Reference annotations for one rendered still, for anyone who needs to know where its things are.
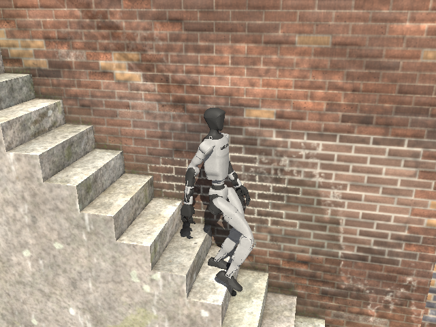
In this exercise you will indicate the stairs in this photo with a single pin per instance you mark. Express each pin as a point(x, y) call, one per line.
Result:
point(84, 244)

